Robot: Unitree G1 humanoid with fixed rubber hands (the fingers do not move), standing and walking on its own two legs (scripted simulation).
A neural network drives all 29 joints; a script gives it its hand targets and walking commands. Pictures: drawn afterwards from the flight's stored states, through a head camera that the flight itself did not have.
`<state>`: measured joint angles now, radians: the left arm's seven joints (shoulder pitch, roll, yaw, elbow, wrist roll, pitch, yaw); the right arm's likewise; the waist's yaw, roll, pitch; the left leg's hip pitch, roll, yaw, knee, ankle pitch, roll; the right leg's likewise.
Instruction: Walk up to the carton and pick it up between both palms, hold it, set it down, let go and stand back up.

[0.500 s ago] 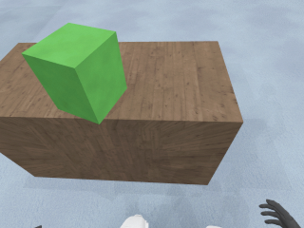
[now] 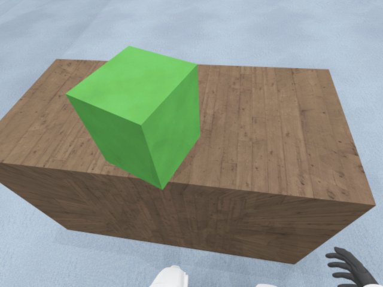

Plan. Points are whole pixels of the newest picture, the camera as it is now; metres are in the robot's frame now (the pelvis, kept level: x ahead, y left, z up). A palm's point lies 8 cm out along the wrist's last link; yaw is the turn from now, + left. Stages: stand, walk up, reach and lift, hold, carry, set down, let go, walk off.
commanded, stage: walk up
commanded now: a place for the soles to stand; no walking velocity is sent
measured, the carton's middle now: (145, 118) +0.50 +0.13 +0.05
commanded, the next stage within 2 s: none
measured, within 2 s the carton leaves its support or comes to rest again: neither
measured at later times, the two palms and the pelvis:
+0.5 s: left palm out of the picture +0.13 +0.43 -0.06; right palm (297, 226) +0.25 -0.21 -0.08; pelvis +0.09 +0.09 -0.01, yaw +4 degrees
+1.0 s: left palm out of the picture +0.17 +0.51 -0.07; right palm (271, 222) +0.26 -0.15 -0.06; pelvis +0.12 +0.17 +0.00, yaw +3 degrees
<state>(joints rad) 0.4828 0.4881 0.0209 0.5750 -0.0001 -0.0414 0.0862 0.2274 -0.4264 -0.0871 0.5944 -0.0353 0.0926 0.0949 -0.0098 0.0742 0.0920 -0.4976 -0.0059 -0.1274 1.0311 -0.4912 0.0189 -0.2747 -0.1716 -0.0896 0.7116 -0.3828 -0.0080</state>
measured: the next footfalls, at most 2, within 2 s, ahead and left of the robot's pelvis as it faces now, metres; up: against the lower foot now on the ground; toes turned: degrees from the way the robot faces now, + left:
left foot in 0.06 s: +0.12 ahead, +0.16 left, +0.00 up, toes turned -5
right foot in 0.38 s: +0.16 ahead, -0.13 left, +0.00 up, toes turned -4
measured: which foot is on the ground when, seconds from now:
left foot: up 0.00-0.04, down 0.06-0.36, up 0.38-0.54, down 0.56-1.00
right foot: down 0.00-0.06, up 0.08-0.36, down 0.38-0.56, up 0.58-0.90, down 0.92-1.00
